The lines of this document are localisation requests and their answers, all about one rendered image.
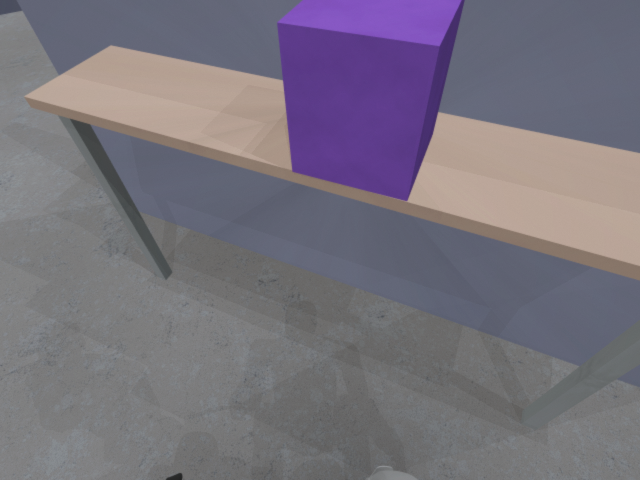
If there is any table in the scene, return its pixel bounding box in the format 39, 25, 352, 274
24, 45, 640, 430

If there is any carton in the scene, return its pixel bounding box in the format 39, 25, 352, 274
277, 0, 465, 201

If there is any right robot shin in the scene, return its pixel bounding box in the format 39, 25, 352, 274
369, 466, 394, 478

